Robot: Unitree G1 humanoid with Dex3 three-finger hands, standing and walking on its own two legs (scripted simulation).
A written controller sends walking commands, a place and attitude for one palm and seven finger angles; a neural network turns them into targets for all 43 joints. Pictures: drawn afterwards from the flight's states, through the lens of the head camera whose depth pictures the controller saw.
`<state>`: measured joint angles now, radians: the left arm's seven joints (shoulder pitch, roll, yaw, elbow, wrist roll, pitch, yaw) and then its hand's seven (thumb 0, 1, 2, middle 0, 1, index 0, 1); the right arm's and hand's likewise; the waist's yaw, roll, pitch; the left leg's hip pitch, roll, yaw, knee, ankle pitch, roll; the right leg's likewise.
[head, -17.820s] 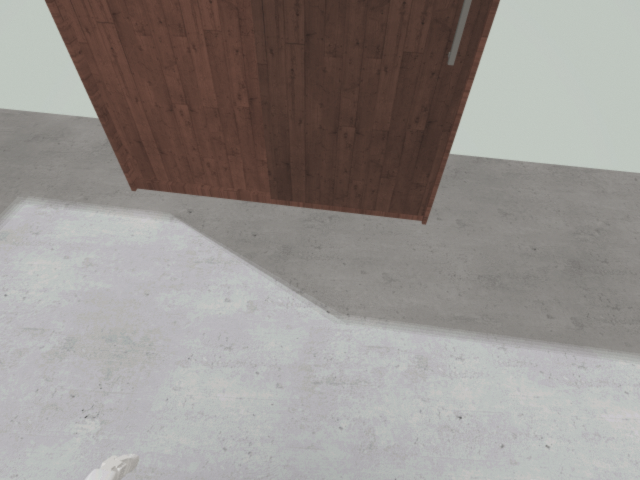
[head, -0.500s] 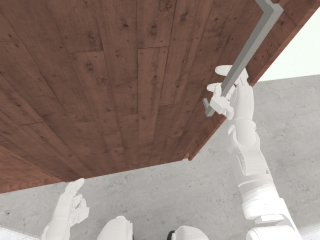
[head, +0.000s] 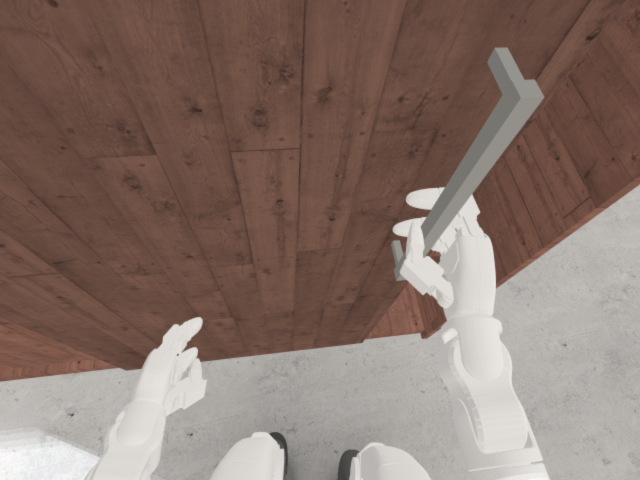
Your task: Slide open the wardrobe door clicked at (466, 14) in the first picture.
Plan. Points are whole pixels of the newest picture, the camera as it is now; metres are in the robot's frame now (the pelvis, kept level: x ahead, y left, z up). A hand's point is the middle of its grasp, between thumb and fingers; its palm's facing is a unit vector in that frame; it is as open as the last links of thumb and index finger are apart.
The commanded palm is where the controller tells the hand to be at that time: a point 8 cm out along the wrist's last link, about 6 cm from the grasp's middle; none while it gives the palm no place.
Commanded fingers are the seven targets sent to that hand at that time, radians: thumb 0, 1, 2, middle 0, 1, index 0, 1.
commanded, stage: step sideways, sliding the door along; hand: right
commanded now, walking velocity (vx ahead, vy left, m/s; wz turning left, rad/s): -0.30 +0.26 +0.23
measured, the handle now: (436, 200) +0.38 -0.11 +0.11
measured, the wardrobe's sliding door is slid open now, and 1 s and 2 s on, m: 0.20 0.41 0.58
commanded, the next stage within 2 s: stop walking and hold the door there in 1.90 s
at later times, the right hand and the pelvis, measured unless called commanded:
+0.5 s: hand (301, 274) +0.31 +0.03 +0.08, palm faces +0.06 +0.99 -0.13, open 6.0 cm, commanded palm +0.28 +0.05 +0.08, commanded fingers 0.00 -0.90 -0.90 0.45 1.40 0.45 1.40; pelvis -0.06 +0.11 -0.01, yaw +9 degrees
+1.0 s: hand (198, 282) +0.30 +0.13 +0.08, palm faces +0.07 +0.99 -0.09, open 5.9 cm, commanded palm +0.26 +0.15 +0.08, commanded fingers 0.00 -0.90 -0.90 0.45 1.40 0.45 1.40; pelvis -0.13 +0.23 -0.02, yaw +10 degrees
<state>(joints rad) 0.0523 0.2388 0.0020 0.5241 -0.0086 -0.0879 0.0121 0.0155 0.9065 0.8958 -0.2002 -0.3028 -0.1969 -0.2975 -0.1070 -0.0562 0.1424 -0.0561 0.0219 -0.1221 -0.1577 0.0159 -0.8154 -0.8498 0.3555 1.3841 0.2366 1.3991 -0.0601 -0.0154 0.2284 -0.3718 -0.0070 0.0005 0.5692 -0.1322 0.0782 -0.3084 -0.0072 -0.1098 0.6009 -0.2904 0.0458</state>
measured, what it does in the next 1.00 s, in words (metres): steps to the left: right foot, then left foot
